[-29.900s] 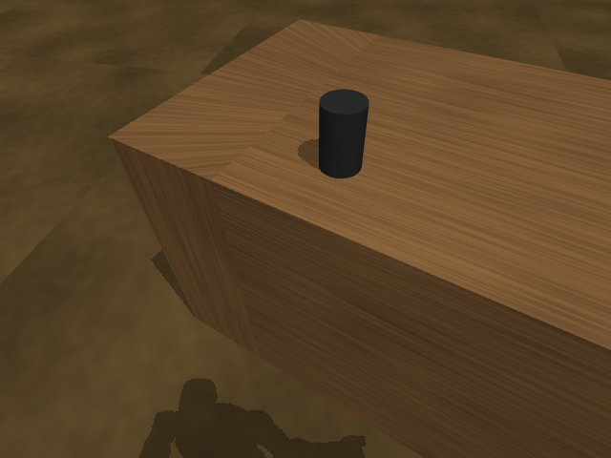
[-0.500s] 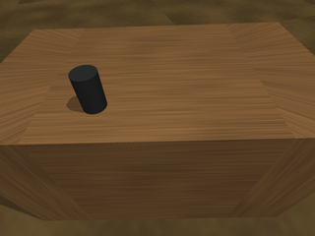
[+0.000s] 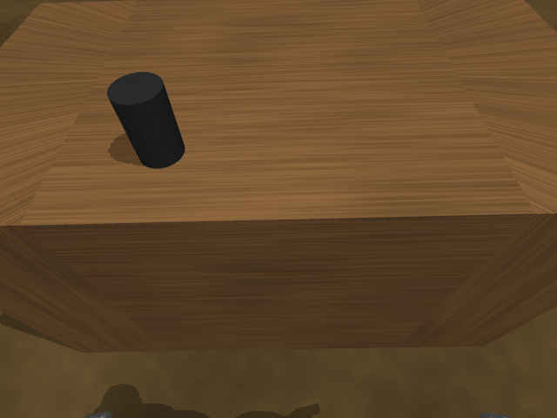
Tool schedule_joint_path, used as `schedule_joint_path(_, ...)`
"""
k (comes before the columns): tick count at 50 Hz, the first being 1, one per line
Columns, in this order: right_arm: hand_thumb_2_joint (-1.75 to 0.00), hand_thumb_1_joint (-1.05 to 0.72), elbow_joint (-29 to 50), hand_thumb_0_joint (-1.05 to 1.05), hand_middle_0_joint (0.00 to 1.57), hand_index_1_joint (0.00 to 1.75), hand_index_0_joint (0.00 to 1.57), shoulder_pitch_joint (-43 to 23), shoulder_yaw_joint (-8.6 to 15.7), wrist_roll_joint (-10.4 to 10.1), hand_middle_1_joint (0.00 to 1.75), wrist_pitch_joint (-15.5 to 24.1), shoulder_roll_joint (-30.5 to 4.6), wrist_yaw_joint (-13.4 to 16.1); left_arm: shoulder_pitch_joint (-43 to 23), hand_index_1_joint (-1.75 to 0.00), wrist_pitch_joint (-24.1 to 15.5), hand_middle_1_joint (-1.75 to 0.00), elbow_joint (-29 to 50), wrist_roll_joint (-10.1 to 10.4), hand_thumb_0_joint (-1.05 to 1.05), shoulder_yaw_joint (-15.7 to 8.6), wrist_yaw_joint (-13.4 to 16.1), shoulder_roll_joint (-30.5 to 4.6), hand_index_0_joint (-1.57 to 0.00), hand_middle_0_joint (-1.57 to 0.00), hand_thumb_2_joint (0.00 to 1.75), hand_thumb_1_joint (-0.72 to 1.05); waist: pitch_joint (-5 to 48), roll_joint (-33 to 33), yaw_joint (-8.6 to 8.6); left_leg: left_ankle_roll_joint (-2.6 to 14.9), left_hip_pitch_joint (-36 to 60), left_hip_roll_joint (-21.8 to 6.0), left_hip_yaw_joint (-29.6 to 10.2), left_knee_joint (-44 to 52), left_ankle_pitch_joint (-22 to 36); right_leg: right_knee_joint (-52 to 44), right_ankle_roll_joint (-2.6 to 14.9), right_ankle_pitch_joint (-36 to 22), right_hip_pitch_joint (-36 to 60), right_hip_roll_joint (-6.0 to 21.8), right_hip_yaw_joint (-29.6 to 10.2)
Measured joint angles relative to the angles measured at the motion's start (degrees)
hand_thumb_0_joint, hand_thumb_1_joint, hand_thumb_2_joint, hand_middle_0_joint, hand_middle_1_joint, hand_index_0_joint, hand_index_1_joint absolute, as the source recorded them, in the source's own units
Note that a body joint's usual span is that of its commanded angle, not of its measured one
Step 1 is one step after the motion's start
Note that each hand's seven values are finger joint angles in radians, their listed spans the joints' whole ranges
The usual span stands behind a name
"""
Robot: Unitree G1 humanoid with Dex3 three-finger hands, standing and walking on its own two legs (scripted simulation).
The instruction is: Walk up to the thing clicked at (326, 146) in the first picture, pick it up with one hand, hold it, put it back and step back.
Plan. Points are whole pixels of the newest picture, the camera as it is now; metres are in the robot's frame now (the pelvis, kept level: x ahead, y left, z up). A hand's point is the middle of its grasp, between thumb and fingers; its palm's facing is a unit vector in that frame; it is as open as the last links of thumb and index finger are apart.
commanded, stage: step back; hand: left
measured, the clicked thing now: (150, 122) +0.55 +0.23 +0.10
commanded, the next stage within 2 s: none
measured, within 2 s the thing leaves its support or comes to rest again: neither
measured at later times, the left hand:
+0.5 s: hand out of the picture +0.03 +0.29 -0.17, palm faces -0.10 -0.93 -0.36, open 7.4 cm
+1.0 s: hand out of the picture -0.07 +0.30 -0.16, palm faces +0.02 -0.93 -0.35, open 7.4 cm
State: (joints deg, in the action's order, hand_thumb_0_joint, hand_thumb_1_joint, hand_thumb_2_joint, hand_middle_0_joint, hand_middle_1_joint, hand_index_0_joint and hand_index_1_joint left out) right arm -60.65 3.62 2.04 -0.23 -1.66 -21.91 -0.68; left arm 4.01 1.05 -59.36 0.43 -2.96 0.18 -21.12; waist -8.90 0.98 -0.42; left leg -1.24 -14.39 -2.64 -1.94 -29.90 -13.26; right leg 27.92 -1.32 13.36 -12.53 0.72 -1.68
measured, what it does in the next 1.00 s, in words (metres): walks backwards: right foot, then left foot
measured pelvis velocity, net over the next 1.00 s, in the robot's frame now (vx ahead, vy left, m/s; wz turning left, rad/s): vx -0.21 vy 0.04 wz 0.02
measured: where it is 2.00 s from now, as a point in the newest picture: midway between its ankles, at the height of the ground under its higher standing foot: outside the picture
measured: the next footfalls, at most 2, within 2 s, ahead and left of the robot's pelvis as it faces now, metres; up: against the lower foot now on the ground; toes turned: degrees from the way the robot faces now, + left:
right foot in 0.56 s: -0.09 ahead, -0.10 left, +0.00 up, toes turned -1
left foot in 0.90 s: -0.17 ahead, +0.14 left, +0.00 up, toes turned -2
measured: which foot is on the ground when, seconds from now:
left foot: down 0.00-0.58, up 0.60-0.88, down 0.90-1.00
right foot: down 0.00-0.14, up 0.16-0.54, down 0.56-0.92, up 0.94-1.00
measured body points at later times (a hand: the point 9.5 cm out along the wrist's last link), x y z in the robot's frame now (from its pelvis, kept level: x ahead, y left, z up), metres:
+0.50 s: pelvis -0.09 +0.03 -0.01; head -0.01 +0.04 +0.43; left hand +0.04 +0.34 -0.15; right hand -0.01 -0.29 -0.12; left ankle -0.03 +0.13 -0.74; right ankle -0.13 -0.11 -0.71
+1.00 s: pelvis -0.21 +0.04 -0.01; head -0.15 +0.07 +0.43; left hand -0.07 +0.35 -0.13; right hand -0.14 -0.27 -0.12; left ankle -0.21 +0.14 -0.74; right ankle -0.17 -0.10 -0.70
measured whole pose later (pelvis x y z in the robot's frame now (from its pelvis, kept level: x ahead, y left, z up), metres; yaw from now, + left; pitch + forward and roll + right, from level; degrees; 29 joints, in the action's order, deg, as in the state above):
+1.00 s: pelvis -0.21 +0.04 -0.01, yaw +1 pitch -3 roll -1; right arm -50.9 10.6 1.9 2.0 -1.4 -20.4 0.0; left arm 4.1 4.5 -45.5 -0.7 -4.4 1.0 -22.1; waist -11.8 -2.4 -0.6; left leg 2.2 -14.1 2.4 -3.0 -36.4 -19.3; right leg 52.6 0.3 28.0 -24.9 -2.3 -5.0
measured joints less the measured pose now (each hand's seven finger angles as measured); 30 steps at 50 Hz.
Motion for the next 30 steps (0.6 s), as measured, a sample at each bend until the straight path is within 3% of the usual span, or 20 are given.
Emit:
schedule_joint_path(2,-0.90,-0.90,1.21,0.00,0.20,0.30,0.21,-0.24,0.48,0.10,0.30,-0.51,-0.87,0.04,-0.76,-0.30,0.62,-0.30,1.25,-0.34,0.01,-0.20,0.00,-0.14,-0.20,-0.21,0.90,0.90,-1.14,0.15,-0.08,1.56,-2.69,0.86,-0.35,-4.83,-1.66,2.12,-0.24,0.48,-1.63,0.42,0.01)
schedule_joint_path(5,-0.90,-0.90,2.89,0.00,0.20,0.30,0.21,0.55,1.17,0.41,0.29,-1.08,-1.78,-0.11,-1.08,-0.30,1.42,-0.30,3.19,-1.21,0.01,-0.28,-0.04,-0.38,-0.20,-0.21,0.90,0.90,-1.39,-0.65,0.03,3.24,-4.35,3.64,0.00,-11.99,-9.12,5.70,-0.77,1.48,-4.57,1.71,-1.10)
schedule_joint_path(7,-0.90,-0.90,4.02,0.00,0.20,0.30,0.21,2.15,1.42,0.45,0.29,-0.83,-2.19,-0.32,-1.20,-0.30,2.05,-0.30,4.33,-1.38,0.01,-0.20,0.00,-0.83,-0.20,-0.21,0.90,0.90,-0.38,-0.72,-0.56,3.92,-3.12,3.85,0.32,-10.42,-5.81,8.59,-1.03,2.52,-7.10,1.97,-1.07)
schedule_joint_path(8,-0.90,-0.90,4.25,0.00,0.20,0.30,0.21,2.73,1.64,0.62,0.29,-0.55,-1.97,-0.24,-1.80,-0.30,2.33,-0.30,4.75,-1.26,0.01,-0.27,0.19,-1.30,-0.20,-0.21,0.90,0.90,-0.35,-1.21,-0.78,3.44,-3.13,4.11,0.30,-9.99,-7.76,11.14,-0.12,3.29,-8.76,1.83,-1.82)
schedule_joint_path(10,-0.90,-0.90,4.27,0.00,0.20,0.30,0.21,3.32,1.46,1.25,0.29,-0.20,-0.45,-0.07,-3.33,-0.30,2.84,-0.30,5.66,-1.13,0.01,-0.85,0.97,-2.37,-0.20,-0.21,0.90,0.90,-1.96,-3.15,-0.42,3.34,-3.31,4.64,0.92,-10.43,-7.91,19.02,1.59,11.41,-11.24,-1.05,-6.36)
schedule_joint_path(12,-0.90,-0.90,4.57,0.00,0.20,0.30,0.21,4.18,0.92,1.67,0.29,-0.22,0.94,0.01,-3.61,-0.30,2.82,-0.30,6.67,-1.02,0.01,-1.14,1.65,-2.81,-0.20,-0.20,0.90,0.90,-2.67,-3.73,-0.49,3.35,-3.20,4.03,0.69,-9.08,-6.42,27.20,2.42,16.84,-13.31,-4.92,-7.92)
schedule_joint_path(14,-0.90,-0.90,4.95,0.00,0.20,0.30,0.21,4.86,0.65,2.11,0.30,-0.39,1.83,0.32,-3.36,-0.30,2.70,-0.30,7.10,-0.78,0.01,-1.06,1.75,-2.74,-0.20,-0.20,0.90,0.91,-2.77,-3.59,-0.61,3.47,-2.92,3.24,0.39,-6.67,-4.49,33.66,2.65,17.68,-14.64,-7.43,-7.69)
schedule_joint_path(17,-0.90,-0.90,6.07,0.01,0.20,0.30,0.21,4.92,0.56,2.36,0.30,-0.46,2.16,0.94,-1.64,-0.30,2.58,-0.30,7.87,-0.63,0.01,-0.92,1.29,-2.27,-0.20,-0.20,0.90,0.91,-2.62,-3.32,-0.28,3.62,-2.88,2.46,1.27,-3.88,-2.25,38.66,1.96,15.89,-14.76,-8.30,-7.32)
schedule_joint_path(20,-0.90,-0.90,7.92,0.01,0.21,0.30,0.21,4.32,0.73,2.03,0.30,-0.05,2.05,1.40,0.43,-0.30,2.64,-0.30,8.17,-0.82,0.00,-0.93,0.87,-1.80,-0.20,-0.20,0.90,0.91,-2.78,-3.01,-0.29,3.63,-3.43,2.03,2.28,-3.20,-1.12,35.70,0.61,15.02,-11.90,-7.16,-7.09)
schedule_joint_path(23,-0.90,-0.90,9.73,0.01,0.21,0.30,0.21,3.49,0.59,1.76,0.30,0.24,1.81,1.52,1.99,-0.30,2.58,-0.30,8.36,-0.89,0.01,-1.07,0.57,-1.56,-0.20,-0.20,0.90,0.91,-3.16,-3.01,-0.13,3.37,-4.42,1.81,3.46,-4.16,-0.72,26.92,-0.05,14.65,-7.72,-4.90,-6.06)
schedule_joint_path(27,-0.90,-0.90,11.13,0.01,0.21,0.30,0.21,2.42,0.35,1.56,0.30,-0.41,0.90,1.11,3.44,-0.30,1.96,-0.30,8.19,-1.16,0.01,-1.33,0.15,-1.15,-0.20,-0.20,0.90,0.90,-2.74,-2.31,0.44,2.49,-6.95,1.21,4.77,-8.00,-1.34,11.17,0.83,9.79,-1.35,-2.38,-2.72)
schedule_joint_path(29,-0.90,-0.90,10.75,0.01,0.21,0.30,0.21,1.60,0.60,1.05,0.30,-1.00,-0.29,1.06,3.56,-0.30,1.48,-0.30,7.54,-1.70,0.01,-1.40,0.11,0.34,-0.20,-0.20,0.90,0.91,-3.14,1.12,-0.11,1.89,-8.01,-0.53,3.04,-10.18,-1.52,8.29,1.63,7.48,0.14,-4.08,-0.73)
schedule_joint_path(30,-0.90,-0.90,10.52,0.01,0.20,0.30,0.21,1.65,0.68,0.78,0.30,-1.33,-0.55,1.12,4.07,-0.30,1.37,-0.30,7.69,-1.83,0.01,-1.27,-0.15,0.89,-0.20,-0.20,0.90,0.91,-2.73,2.11,-0.61,1.83,-8.70,0.12,1.26,-11.36,-4.07,8.26,1.90,7.24,0.05,-4.29,0.11)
